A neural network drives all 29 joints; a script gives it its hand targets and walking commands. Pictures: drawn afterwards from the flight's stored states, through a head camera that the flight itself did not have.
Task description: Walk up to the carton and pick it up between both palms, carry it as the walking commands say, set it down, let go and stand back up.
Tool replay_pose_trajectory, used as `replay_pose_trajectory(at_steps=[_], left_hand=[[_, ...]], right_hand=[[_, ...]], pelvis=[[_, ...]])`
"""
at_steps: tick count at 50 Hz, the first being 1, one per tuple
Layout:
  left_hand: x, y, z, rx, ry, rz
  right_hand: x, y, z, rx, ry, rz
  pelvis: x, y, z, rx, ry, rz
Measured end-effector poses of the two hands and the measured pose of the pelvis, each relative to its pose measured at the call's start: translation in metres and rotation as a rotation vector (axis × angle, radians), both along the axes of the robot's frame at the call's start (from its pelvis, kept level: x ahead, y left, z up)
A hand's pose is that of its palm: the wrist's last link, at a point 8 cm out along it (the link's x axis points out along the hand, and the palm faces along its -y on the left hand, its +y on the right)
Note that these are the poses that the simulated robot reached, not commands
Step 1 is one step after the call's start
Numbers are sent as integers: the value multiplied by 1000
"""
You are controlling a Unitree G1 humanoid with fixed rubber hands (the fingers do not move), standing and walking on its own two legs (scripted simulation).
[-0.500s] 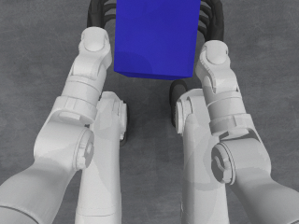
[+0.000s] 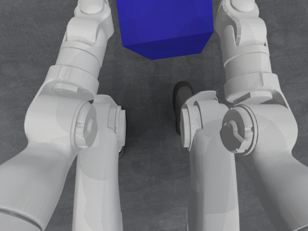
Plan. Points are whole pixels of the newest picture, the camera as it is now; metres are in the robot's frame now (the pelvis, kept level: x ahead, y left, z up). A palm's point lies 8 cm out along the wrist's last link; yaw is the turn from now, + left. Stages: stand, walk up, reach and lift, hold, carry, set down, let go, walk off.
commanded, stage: set down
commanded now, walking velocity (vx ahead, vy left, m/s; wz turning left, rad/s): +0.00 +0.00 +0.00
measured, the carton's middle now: (168, 9) +0.52 -0.06 -0.26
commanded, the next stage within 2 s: none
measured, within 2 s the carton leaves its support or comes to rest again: neither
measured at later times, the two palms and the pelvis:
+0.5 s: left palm out of the picture +0.55 +0.05 -0.19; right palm out of the picture +0.54 -0.20 -0.17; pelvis +0.01 -0.02 -0.03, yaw +3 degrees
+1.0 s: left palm out of the picture +0.56 +0.07 -0.19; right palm out of the picture +0.54 -0.18 -0.17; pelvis +0.02 -0.01 -0.04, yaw +1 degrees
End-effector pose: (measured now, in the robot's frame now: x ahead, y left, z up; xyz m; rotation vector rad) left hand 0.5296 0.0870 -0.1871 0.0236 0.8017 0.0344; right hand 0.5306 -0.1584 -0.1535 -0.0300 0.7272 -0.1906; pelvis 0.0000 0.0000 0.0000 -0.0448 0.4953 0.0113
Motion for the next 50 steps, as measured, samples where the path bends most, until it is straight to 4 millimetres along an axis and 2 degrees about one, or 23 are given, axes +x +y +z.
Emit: replay_pose_trajectory(at_steps=[9, 21, 28, 39, 50], left_hand=[[10, -25, 2, 12, -17, -47], [15, -37, 3, 18, -12, -41], [18, -32, 2, -5, -11, -68], [22, -18, -4, -56, -22, -70], [26, -17, -7, -58, -41, -82]], right_hand=[[-5, -28, -13, 61, 17, -54], [3, -41, -18, 77, 29, -35], [5, -38, -16, 66, 32, -33], [10, -25, -10, 56, 12, -50], [14, -26, -12, 79, -4, -57]], pelvis=[[4, 0, -4, 6, 14, 5], [7, -19, -22, 63, 69, 4], [10, -21, -33, 67, 124, 2], [14, -12, -39, 44, 169, -1], [17, -9, -39, 36, 186, -2]])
